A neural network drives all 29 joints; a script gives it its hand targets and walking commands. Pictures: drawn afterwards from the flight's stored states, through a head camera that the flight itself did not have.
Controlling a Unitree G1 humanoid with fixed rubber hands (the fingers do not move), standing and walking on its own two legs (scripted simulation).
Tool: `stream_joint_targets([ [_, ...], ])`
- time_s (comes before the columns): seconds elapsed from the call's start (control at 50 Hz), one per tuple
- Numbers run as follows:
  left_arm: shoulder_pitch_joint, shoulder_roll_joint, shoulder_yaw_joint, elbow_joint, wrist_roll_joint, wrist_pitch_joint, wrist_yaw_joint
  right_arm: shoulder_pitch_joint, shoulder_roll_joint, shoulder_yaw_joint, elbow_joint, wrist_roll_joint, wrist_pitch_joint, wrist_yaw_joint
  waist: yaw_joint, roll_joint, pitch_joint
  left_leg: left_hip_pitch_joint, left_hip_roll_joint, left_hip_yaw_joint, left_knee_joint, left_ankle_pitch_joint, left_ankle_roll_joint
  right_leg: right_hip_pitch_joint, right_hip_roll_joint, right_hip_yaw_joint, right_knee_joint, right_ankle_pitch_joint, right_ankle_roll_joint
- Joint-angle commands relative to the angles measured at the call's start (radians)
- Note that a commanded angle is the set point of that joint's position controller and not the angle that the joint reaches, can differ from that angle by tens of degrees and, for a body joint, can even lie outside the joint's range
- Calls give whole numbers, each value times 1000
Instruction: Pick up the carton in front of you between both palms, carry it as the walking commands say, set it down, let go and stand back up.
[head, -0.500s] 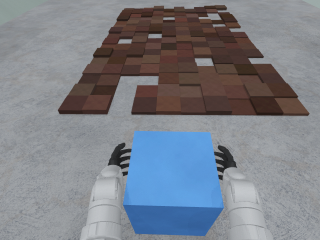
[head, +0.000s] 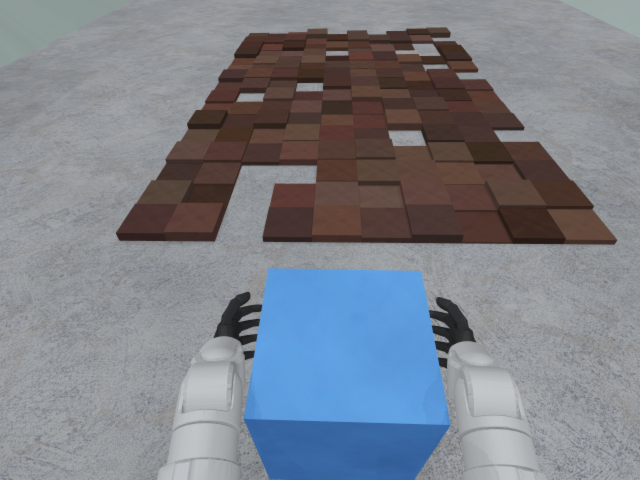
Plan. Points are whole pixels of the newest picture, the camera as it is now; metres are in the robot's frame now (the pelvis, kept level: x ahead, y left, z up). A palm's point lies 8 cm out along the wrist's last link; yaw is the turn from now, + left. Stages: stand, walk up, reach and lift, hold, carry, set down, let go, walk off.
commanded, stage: hold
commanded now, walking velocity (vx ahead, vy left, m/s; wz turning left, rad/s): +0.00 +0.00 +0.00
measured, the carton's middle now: (342, 379) +0.29 +0.00 -0.04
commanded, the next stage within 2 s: carry in 0.56 s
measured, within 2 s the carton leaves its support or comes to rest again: neither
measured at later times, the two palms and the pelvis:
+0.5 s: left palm (226, 347) +0.28 +0.15 +0.05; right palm (464, 352) +0.28 -0.15 +0.05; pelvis -0.01 +0.00 +0.00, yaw +0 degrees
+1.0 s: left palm (226, 269) +0.38 +0.16 +0.09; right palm (444, 274) +0.37 -0.14 +0.09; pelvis +0.11 +0.01 -0.01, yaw +2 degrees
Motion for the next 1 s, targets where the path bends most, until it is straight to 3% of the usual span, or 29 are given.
stream_joint_targets([
  [0.0,-450,-970,-583,-71,-276,-3,-240,-516,947,598,-122,296,-28,256,2,1,-277,65,-61,58,-44,301,-17,110,68,-64,-34,270,11],
  [0.14,-445,-918,-510,-16,-235,46,-237,-506,894,520,-64,251,19,254,1,2,-133,13,-55,71,-76,130,-14,67,61,-69,-63,107,3],
  [0.52,-547,-937,-499,18,-230,29,-253,-604,935,514,-28,250,6,261,2,-4,-182,7,-54,76,-61,89,-5,79,54,-72,-51,84,5],
  [0.54,-551,-934,-509,4,-238,33,-250,-610,930,522,-39,255,10,259,2,-35,-189,-120,105,37,22,-49,10,-34,-115,-35,21,-70,-5],
  [0.58,-542,-932,-529,-37,-252,36,-239,-619,929,546,-84,278,13,252,3,-52,-199,-170,68,41,40,-367,13,-132,-121,31,-52,-469,-30],
  [0.6,-556,-937,-552,-75,-264,40,-232,-631,935,571,-115,295,16,248,1,-72,-182,-225,56,59,77,-438,8,-152,-136,58,-73,-571,-45],
  [0.66,-526,-935,-626,-177,-306,70,-206,-635,947,656,-212,354,46,234,5,-156,-243,-273,17,182,225,-208,-2,-111,-224,126,-100,-475,-100],
  [0.7,-511,-925,-685,-274,-334,108,-184,-631,940,710,-296,393,78,222,2,-127,-283,-179,10,210,110,-202,8,-163,-204,50,-49,-461,-101],
  [0.72,-510,-919,-712,-322,-350,132,-173,-628,933,731,-335,407,100,213,1,-79,-280,-108,40,168,43,-245,15,-235,-167,-13,18,-464,-79],
  [0.74,-520,-911,-731,-368,-363,155,-164,-605,916,739,-361,410,122,201,-7,67,-255,-49,156,-10,-55,-376,51,-354,-106,-111,181,-421,-40],
  [0.76,-520,-916,-755,-400,-380,182,-153,-558,906,742,-375,409,146,186,-17,253,-221,27,300,-249,-172,-468,115,-512,-40,-225,396,-322,4],
  [0.78,-526,-898,-778,-441,-398,207,-144,-511,895,742,-401,405,168,168,-25,275,-160,71,374,-356,-193,-350,177,-636,-58,-231,403,-322,1],
  [0.8,-520,-894,-801,-466,-415,228,-135,-488,878,732,-441,397,188,150,-28,214,-163,85,376,-333,-171,-206,202,-640,-84,-214,393,-328,-4],
  [0.82,-483,-890,-816,-485,-433,247,-123,-458,866,733,-484,394,211,129,-27,164,-207,101,355,-249,-137,-104,197,-599,-84,-217,336,-323,-6],
  [0.86,-403,-870,-827,-548,-452,286,-93,-394,846,749,-567,403,254,92,-28,152,-276,97,289,-81,-78,70,159,-469,-30,-286,219,-212,-2],
  [0.9,-295,-852,-811,-595,-451,328,-56,-312,830,756,-630,412,301,59,-12,142,-325,-9,221,66,19,80,116,-215,-5,-348,39,-66,-3],
  [0.92,-254,-839,-796,-622,-444,349,-36,-260,812,754,-658,415,323,43,-11,98,-350,-145,194,121,97,25,89,-7,-31,-323,-11,-21,-13],
  [0.94,-188,-819,-769,-631,-428,371,-13,-244,787,747,-685,419,346,26,7,13,-389,-341,162,178,246,-56,53,226,-148,-181,-40,-68,-45],
  [0.96,-140,-787,-737,-642,-405,386,13,-244,767,742,-730,428,372,9,22,-239,-377,-622,86,280,476,-220,9,361,-387,179,-102,-165,-146],
  [0.98,-130,-778,-708,-653,-386,400,39,-282,743,755,-775,453,394,-7,29,-288,-316,-768,68,242,557,-355,22,364,-494,356,-118,-98,-256],
])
